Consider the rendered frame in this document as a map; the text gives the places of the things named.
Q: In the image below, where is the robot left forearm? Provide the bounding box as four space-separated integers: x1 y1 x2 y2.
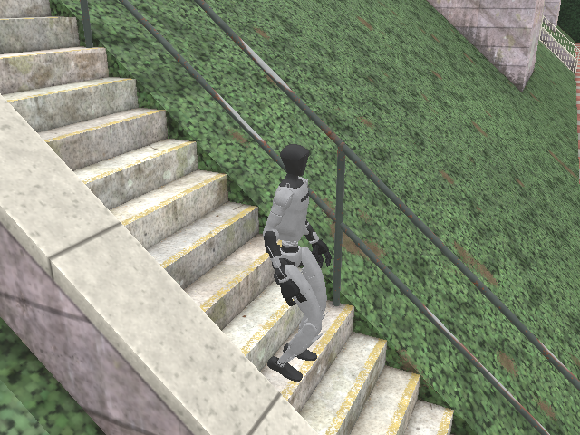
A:
304 220 319 244

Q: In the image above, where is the right robot upper arm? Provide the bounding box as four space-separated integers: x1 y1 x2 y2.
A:
263 188 294 241

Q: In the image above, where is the robot right hand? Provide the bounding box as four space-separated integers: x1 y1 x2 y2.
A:
280 279 307 306

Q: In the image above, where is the robot left hand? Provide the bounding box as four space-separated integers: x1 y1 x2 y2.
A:
312 239 332 268

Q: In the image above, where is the robot right forearm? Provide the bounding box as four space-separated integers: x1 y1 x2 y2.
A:
264 231 291 283

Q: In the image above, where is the left robot shin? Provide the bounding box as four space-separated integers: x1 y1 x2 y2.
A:
298 312 328 332

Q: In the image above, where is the left robot thigh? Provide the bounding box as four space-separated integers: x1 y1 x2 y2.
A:
299 247 327 316

